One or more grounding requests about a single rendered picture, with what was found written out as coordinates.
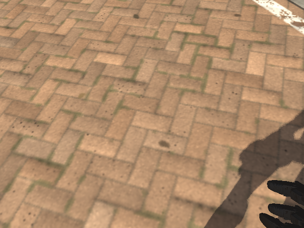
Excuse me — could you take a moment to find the robot right hand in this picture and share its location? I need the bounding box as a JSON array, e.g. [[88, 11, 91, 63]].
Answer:
[[259, 180, 304, 228]]

